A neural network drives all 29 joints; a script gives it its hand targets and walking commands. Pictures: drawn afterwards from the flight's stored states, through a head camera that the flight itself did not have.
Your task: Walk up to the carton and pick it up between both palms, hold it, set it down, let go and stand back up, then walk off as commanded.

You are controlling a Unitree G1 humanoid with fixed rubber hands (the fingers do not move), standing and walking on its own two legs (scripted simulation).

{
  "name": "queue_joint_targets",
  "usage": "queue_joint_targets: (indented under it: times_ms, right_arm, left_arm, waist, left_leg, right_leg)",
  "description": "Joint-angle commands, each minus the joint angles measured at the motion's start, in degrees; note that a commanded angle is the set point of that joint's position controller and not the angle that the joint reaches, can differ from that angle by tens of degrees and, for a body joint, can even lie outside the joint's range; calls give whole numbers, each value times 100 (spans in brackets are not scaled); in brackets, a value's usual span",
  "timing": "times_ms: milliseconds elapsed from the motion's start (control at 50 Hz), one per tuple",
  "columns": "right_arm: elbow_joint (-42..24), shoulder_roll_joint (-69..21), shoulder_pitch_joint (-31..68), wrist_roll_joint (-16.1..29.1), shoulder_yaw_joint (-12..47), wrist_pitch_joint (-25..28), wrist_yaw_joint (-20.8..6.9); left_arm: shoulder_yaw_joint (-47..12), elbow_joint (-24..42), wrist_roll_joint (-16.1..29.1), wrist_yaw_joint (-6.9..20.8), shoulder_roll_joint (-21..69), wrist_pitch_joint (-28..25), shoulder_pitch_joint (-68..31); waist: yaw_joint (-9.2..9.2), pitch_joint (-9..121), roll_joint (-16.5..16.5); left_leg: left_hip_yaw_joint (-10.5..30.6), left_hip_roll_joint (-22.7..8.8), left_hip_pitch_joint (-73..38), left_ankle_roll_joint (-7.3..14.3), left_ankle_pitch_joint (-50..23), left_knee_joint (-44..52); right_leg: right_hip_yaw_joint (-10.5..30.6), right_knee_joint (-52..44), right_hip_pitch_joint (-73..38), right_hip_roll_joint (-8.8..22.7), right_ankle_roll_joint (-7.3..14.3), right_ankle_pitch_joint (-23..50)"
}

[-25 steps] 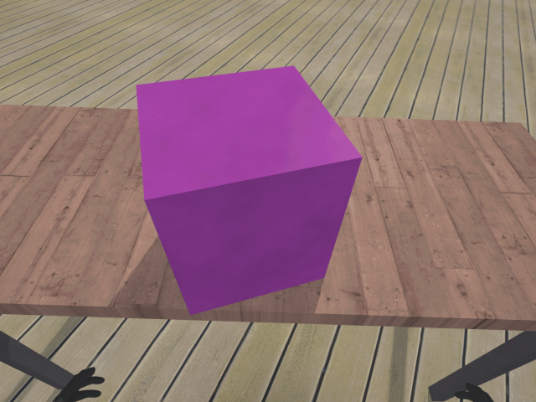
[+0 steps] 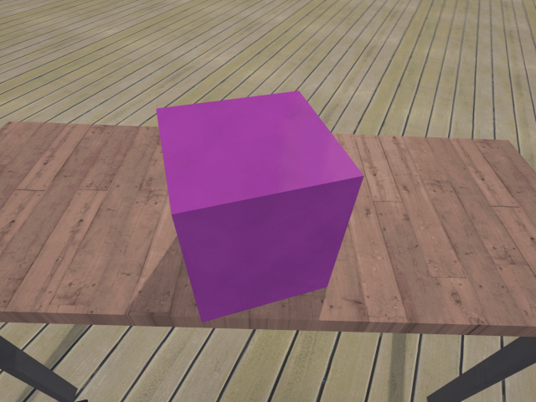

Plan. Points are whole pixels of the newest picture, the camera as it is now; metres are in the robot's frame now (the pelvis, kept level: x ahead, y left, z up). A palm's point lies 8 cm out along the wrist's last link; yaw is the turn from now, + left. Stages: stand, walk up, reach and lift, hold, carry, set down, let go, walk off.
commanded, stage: walk up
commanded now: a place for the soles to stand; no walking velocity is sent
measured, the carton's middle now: (250, 206) +0.38 +0.05 +0.11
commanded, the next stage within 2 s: reach and lift in 1.06 s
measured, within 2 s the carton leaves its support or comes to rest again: neither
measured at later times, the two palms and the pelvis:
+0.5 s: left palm out of the picture +0.12 +0.30 -0.09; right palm out of the picture +0.12 -0.31 -0.09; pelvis +0.01 +0.00 +0.01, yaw +0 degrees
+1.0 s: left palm out of the picture +0.12 +0.32 -0.07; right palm out of the picture +0.11 -0.30 -0.10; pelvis +0.02 +0.00 +0.02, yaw +1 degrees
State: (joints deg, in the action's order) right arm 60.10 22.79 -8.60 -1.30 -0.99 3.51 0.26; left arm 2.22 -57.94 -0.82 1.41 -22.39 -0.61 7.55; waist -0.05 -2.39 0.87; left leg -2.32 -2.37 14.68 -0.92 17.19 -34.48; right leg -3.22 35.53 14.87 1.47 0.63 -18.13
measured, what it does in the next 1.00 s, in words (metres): stands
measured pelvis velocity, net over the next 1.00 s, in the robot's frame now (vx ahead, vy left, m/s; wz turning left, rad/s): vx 0.02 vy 0.00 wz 0.02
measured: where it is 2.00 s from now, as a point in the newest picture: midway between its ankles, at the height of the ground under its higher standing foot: outside the picture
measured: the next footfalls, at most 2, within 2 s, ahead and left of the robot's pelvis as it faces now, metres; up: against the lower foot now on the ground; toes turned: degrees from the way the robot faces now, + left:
none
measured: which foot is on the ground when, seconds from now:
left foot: down 0.00-1.00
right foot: down 0.00-1.00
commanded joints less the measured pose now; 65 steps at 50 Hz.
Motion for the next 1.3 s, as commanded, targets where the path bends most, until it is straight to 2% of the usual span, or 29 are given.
queue_joint_targets:
  times_ms: [0,20,40,80,100,140,200,240,280,320,360,460,500,520,600,640,660,760,800,860,900,1000,1040,1060,1100,1120,1200,1240,1280]
  right_arm:
    - [-323,1418,415,86,-270,98,90]
    - [-384,1395,495,72,-210,88,111]
    - [-433,1318,505,113,-240,84,102]
    - [-307,1073,561,146,-169,46,106]
    - [-306,1175,524,97,-184,36,71]
    - [-196,1190,410,64,-182,20,74]
    - [-192,1176,523,100,-154,31,52]
    - [-186,1251,524,51,-126,23,99]
    - [-245,1286,704,22,-217,39,82]
    - [-222,1191,579,68,-259,-25,91]
    - [-247,1075,699,99,-168,26,84]
    - [-176,1069,761,95,-154,-10,101]
    - [-134,1125,700,33,-193,8,87]
    - [-133,1082,774,60,-171,-10,80]
    - [-58,1065,889,52,-122,-160,23]
    - [6,912,723,46,-157,-191,19]
    - [69,891,623,63,-115,-216,15]
    - [182,931,767,48,-115,-269,-13]
    - [220,1129,763,14,-213,-257,-30]
    - [247,959,708,52,-106,-235,-30]
    - [244,1020,694,-5,-116,-251,-25]
    - [161,998,838,92,-142,-234,-13]
    - [123,931,813,36,-122,-218,-37]
    - [-774,249,2824,-592,-920,701,-169]
    - [-635,613,1846,-734,-912,585,-449]
    - [-623,709,1643,-585,-955,468,-478]
    - [-659,1214,670,-45,-894,198,-653]
    - [-712,1337,527,183,-716,233,-660]
    - [-1447,1317,706,221,-704,295,-650]
  left_arm:
    - [208,310,-1,-50,-1197,-133,-354]
    - [163,251,78,-57,-1136,-167,-188]
    - [160,335,10,-51,-1201,-146,-438]
    - [187,217,62,-71,-1247,-154,-293]
    - [122,241,42,-62,-1147,-118,-398]
    - [141,271,38,-76,-1127,-94,-668]
    - [57,156,69,-59,-1041,-94,-604]
    - [151,78,-27,-43,-1112,-49,-603]
    - [134,-23,7,-44,-1116,-47,-523]
    - [167,-65,19,-74,-1253,-96,-482]
    - [65,-35,24,-56,-983,-91,-534]
    - [80,84,48,-58,-1057,-87,-713]
    - [155,1,30,-58,-1051,-93,-592]
    - [124,17,-10,-80,-1091,-94,-612]
    - [115,-10,62,-150,-1144,-232,-782]
    - [113,-114,66,-178,-1183,-252,-647]
    - [89,-84,56,-182,-1192,-227,-696]
    - [59,-78,27,-215,-1095,-243,-781]
    - [42,-165,19,-205,-1185,-257,-836]
    - [63,-259,46,-221,-1137,-240,-694]
    - [81,-54,46,-206,-1135,-225,-798]
    - [29,-128,-2,-218,-1135,-207,-635]
    - [57,-151,18,-237,-1122,-216,-713]
    - [281,1591,35,-253,-680,932,-2641]
    - [159,2247,-86,-349,-469,2076,-1932]
    - [230,2778,-173,-351,-479,2311,-1774]
    - [571,3932,-517,-306,-217,3036,-669]
    - [688,4326,-619,-267,-127,3031,-232]
    - [766,4554,-667,-309,-208,2950,33]
  waist:
    - [106,276,311]
    - [165,128,-49]
    - [-3,328,-122]
    - [86,418,-186]
    - [0,593,-400]
    - [-22,254,65]
    - [-10,326,-407]
    - [23,318,29]
    - [90,100,-433]
    - [13,287,-340]
    - [60,349,222]
    - [111,267,8]
    - [46,502,-411]
    - [-10,462,-214]
    - [-27,249,-503]
    - [7,230,100]
    - [-69,368,-251]
    - [-56,206,235]
    - [-64,431,-46]
    - [-30,512,306]
    - [-9,445,-173]
    - [55,345,369]
    - [39,374,-251]
    - [-90,152,440]
    - [-104,-163,472]
    - [-276,467,251]
    - [-191,1595,-679]
    - [-93,1468,-908]
    - [60,1362,-637]
  left_leg:
    - [1275,-1085,-76,751,-896,1192]
    - [784,-686,128,509,-1211,874]
    - [662,-518,-19,369,-949,943]
    - [446,-405,-406,247,-1306,868]
    - [458,-419,-543,292,-1273,941]
    - [606,-531,-393,376,-1324,1129]
    - [576,-568,-584,326,-1240,1369]
    - [779,-734,-365,408,-1103,1372]
    - [636,-620,-502,319,-1158,1456]
    - [498,-540,-557,302,-1513,1279]
    - [504,-541,-685,296,-1424,1339]
    - [566,-573,-668,286,-1280,1453]
    - [425,-548,-793,298,-1399,1456]
    - [409,-520,-884,262,-1383,1420]
    - [398,-494,-766,224,-1631,1538]
    - [535,-459,-849,243,-1678,1483]
    - [498,-435,-794,213,-1577,1548]
    - [529,-450,-876,220,-1174,1829]
    - [531,-481,-1123,213,-1496,1786]
    - [647,-507,-1068,194,-1957,1656]
    - [537,-454,-826,191,-1258,1749]
    - [709,-548,-947,297,-1634,1860]
    - [675,-433,-799,288,-1474,1810]
    - [-321,219,294,-10,-128,817]
    - [-136,-8,225,-55,-60,680]
    - [-21,-39,-104,-74,-427,452]
    - [132,-116,-1184,-436,-2389,75]
    - [197,-32,-1655,-514,-3714,121]
    - [111,84,-1494,-411,-3405,314]
  right_leg:
    - [603,-817,-405,293,148,681]
    - [791,-1093,-345,407,224,1065]
    - [914,-1087,-548,480,346,1223]
    - [905,-1203,-545,617,365,1579]
    - [908,-1195,-520,619,280,1493]
    - [824,-1204,-390,510,235,1217]
    - [713,-1315,-424,445,233,982]
    - [694,-1431,-645,414,191,1031]
    - [677,-1497,-449,447,176,986]
    - [672,-1515,-656,573,173,1230]
    - [701,-1643,-576,564,171,1522]
    - [649,-1710,-502,499,148,1091]
    - [692,-1577,-674,566,192,1142]
    - [713,-1574,-568,547,172,1114]
    - [990,-1902,-720,806,122,1742]
    - [826,-1916,-703,699,32,1758]
    - [869,-1917,-914,810,104,1729]
    - [742,-2110,-730,695,59,1408]
    - [647,-2048,-817,649,-13,1435]
    - [530,-2053,-1074,624,-39,1785]
    - [698,-2148,-979,756,20,1233]
    - [411,-1972,-1020,612,-23,1622]
    - [535,-2135,-1072,721,13,1326]
    - [-305,-1039,50,-128,29,107]
    - [-235,-777,234,-287,286,99]
    - [-270,-617,213,-264,311,484]
    - [-375,-641,-136,-322,397,1636]
    - [-408,-822,-528,-425,360,2680]
    - [-411,-1048,-839,-427,291,2775]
